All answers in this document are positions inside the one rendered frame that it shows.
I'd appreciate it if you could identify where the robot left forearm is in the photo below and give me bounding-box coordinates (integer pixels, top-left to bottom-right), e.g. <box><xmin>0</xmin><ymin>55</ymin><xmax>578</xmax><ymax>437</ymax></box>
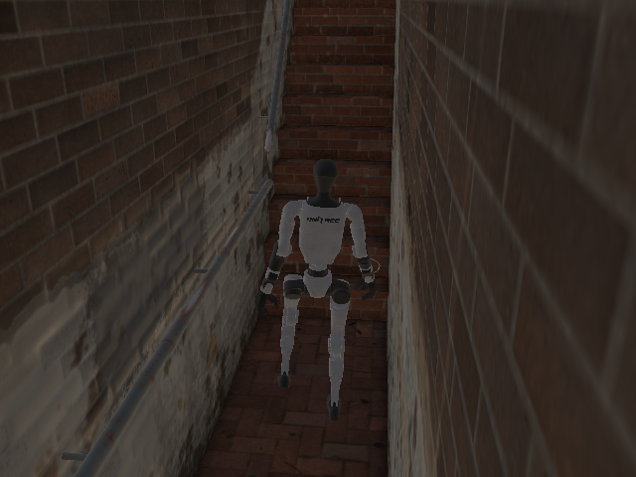
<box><xmin>260</xmin><ymin>241</ymin><xmax>285</xmax><ymax>294</ymax></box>

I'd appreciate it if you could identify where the left robot hand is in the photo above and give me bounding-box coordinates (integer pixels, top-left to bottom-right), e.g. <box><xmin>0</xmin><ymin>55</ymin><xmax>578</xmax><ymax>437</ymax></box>
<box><xmin>255</xmin><ymin>290</ymin><xmax>278</xmax><ymax>322</ymax></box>

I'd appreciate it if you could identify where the robot right forearm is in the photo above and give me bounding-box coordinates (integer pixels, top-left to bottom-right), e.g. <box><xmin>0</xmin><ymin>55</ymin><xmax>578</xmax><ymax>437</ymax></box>
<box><xmin>357</xmin><ymin>244</ymin><xmax>375</xmax><ymax>283</ymax></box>

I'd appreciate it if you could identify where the right robot upper arm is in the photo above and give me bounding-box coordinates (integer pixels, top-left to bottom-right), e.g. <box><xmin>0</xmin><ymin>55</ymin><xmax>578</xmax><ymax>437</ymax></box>
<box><xmin>344</xmin><ymin>203</ymin><xmax>368</xmax><ymax>258</ymax></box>

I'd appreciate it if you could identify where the left robot upper arm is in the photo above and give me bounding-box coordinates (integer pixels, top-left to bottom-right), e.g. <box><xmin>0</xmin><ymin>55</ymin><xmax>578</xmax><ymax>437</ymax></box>
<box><xmin>276</xmin><ymin>200</ymin><xmax>303</xmax><ymax>257</ymax></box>

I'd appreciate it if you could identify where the robot left shin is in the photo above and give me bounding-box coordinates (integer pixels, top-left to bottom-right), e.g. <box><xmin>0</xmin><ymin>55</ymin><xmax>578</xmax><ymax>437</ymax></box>
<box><xmin>280</xmin><ymin>308</ymin><xmax>295</xmax><ymax>376</ymax></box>

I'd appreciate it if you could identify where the robot left thigh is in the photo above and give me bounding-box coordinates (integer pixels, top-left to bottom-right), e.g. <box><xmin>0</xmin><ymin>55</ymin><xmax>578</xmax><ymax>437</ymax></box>
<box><xmin>283</xmin><ymin>274</ymin><xmax>304</xmax><ymax>326</ymax></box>

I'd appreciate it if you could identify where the right robot hand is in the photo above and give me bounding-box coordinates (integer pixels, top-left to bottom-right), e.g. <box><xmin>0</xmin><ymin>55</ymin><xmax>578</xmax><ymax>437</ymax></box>
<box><xmin>354</xmin><ymin>279</ymin><xmax>377</xmax><ymax>300</ymax></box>

